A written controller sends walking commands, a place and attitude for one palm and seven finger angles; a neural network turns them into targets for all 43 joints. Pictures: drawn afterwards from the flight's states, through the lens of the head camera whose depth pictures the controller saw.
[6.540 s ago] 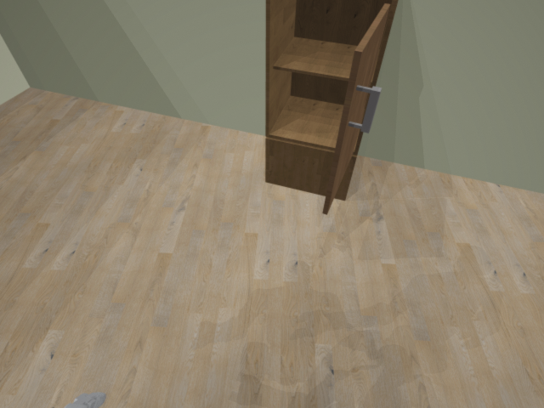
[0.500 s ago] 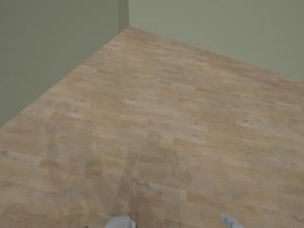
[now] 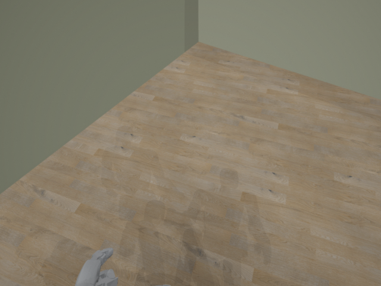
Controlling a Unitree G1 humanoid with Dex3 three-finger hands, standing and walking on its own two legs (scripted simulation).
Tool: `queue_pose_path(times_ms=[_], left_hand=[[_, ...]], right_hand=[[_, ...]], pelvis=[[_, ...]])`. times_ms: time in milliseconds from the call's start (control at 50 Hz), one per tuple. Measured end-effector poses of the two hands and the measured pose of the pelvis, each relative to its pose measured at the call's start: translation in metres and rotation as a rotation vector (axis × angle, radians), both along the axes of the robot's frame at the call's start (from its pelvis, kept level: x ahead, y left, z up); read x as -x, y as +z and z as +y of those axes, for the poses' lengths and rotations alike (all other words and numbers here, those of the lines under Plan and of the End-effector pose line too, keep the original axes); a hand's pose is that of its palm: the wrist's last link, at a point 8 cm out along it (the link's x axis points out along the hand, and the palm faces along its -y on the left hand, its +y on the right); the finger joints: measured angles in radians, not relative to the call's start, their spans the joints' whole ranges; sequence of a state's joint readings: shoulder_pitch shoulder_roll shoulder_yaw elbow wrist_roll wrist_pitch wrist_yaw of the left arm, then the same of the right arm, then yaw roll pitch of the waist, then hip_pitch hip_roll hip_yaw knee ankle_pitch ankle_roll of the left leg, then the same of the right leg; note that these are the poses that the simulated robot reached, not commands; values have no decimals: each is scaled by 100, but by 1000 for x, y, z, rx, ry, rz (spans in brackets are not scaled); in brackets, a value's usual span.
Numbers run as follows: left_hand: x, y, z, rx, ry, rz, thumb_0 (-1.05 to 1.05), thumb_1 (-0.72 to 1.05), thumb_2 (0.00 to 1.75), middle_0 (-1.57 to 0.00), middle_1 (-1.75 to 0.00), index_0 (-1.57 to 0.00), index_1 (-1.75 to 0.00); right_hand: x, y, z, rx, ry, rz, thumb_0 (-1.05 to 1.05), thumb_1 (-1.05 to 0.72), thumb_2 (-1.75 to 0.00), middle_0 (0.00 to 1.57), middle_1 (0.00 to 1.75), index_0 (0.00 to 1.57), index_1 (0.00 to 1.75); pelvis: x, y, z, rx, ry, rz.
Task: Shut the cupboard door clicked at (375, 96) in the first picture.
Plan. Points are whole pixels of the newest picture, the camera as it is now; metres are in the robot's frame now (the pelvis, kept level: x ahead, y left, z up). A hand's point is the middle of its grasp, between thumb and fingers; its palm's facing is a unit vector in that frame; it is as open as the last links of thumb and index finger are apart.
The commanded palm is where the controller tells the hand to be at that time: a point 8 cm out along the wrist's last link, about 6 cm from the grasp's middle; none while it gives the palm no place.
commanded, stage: walk to a spot facing it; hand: left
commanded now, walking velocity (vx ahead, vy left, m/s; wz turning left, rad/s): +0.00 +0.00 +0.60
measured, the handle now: out of the picture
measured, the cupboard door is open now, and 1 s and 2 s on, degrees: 84 84 84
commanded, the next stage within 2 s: none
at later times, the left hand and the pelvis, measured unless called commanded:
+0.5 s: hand out of the picture -0.05 +0.27 -0.18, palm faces +0.37 -0.88 -0.29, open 7.3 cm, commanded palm none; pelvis +0.00 +0.04 +0.00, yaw +19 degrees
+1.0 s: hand out of the picture +0.00 +0.21 -0.13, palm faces +0.57 -0.77 -0.30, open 7.3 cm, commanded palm none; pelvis +0.02 -0.02 +0.01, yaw +37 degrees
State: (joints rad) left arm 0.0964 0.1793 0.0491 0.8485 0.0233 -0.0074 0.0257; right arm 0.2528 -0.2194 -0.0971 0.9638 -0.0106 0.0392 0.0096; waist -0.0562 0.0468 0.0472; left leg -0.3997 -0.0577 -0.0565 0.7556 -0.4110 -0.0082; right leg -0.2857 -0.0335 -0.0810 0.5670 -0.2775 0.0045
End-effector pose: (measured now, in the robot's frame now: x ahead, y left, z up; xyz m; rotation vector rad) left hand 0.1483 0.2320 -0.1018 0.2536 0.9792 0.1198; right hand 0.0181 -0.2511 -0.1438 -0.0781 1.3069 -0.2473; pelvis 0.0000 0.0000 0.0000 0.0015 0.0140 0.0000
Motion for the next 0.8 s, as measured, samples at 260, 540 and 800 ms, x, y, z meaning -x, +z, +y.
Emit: queue_pose_path(times_ms=[260, 540, 800], left_hand=[[120, -9, 17, 8, 265, 211, 0, 91, 90, -21, -30, -20, -30], [214, -34, 78, 50, 525, 336, 1, 91, 90, -20, -30, -20, -30], [155, -6, 64, 13, 572, 101, 0, 91, 90, -20, -30, -20, -30]], right_hand=[[-100, 14, 0, 15, 279, -24, 1, -91, -90, 20, 30, 20, 29], [-192, 42, 88, 86, 559, -201, 1, -91, -90, 20, 30, 20, 30], [-181, 18, 82, -1, 618, -99, 1, -91, -90, 21, 30, 21, 30]], pelvis=[[-6, 9, -3, -35, 190, -11], [-4, 3, 38, 14, 358, -7], [-14, 5, 14, -1, 513, -1]])
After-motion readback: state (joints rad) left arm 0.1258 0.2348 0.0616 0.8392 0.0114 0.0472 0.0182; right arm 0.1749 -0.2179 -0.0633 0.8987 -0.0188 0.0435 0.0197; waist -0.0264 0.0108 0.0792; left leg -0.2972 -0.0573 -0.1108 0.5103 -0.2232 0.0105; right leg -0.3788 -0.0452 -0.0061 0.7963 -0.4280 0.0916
